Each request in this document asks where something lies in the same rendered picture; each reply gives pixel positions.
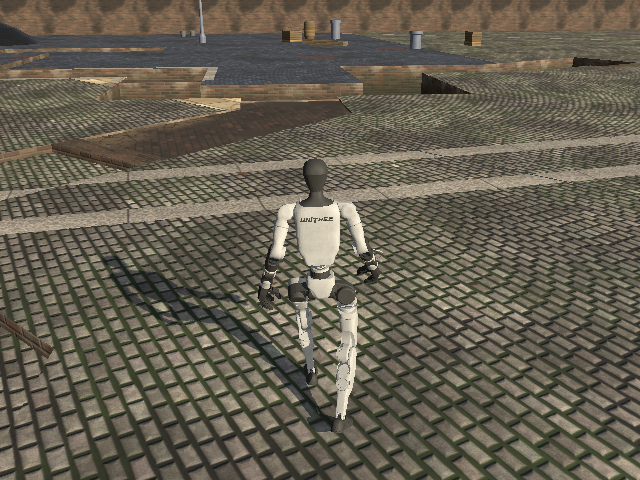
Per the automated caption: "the robot right upper arm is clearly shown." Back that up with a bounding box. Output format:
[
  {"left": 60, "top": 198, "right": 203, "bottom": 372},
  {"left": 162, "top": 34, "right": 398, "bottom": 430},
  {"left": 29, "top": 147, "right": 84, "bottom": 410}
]
[{"left": 337, "top": 201, "right": 369, "bottom": 255}]

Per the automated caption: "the left robot thigh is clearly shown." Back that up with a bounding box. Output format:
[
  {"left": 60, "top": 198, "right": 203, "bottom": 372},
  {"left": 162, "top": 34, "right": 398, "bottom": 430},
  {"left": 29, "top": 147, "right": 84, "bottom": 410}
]
[{"left": 288, "top": 277, "right": 313, "bottom": 329}]

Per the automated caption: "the left robot forearm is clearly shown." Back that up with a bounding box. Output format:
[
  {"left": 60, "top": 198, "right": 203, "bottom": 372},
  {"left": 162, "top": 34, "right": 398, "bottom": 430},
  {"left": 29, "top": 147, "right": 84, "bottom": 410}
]
[{"left": 260, "top": 244, "right": 280, "bottom": 289}]

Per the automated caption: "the right robot forearm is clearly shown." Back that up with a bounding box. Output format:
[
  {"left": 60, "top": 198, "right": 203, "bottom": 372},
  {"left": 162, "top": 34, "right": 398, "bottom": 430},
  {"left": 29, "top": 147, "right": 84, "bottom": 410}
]
[{"left": 359, "top": 238, "right": 378, "bottom": 270}]

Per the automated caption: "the robot left hand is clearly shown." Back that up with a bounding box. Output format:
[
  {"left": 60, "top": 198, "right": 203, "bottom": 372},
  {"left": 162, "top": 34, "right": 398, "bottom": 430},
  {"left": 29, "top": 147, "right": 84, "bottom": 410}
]
[{"left": 257, "top": 286, "right": 281, "bottom": 310}]

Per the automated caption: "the robot torso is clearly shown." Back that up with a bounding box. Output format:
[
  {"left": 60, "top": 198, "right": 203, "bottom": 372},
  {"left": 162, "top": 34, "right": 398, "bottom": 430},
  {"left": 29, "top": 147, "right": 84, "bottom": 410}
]
[{"left": 294, "top": 196, "right": 341, "bottom": 300}]

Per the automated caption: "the robot right hand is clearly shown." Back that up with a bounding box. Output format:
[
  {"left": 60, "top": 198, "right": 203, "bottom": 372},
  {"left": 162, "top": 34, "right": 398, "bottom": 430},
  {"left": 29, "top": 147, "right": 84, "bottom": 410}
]
[{"left": 357, "top": 265, "right": 380, "bottom": 283}]

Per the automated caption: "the robot left upper arm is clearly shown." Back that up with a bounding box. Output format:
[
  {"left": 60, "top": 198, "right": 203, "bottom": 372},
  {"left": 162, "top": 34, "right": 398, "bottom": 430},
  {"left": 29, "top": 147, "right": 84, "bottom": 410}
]
[{"left": 269, "top": 203, "right": 296, "bottom": 260}]

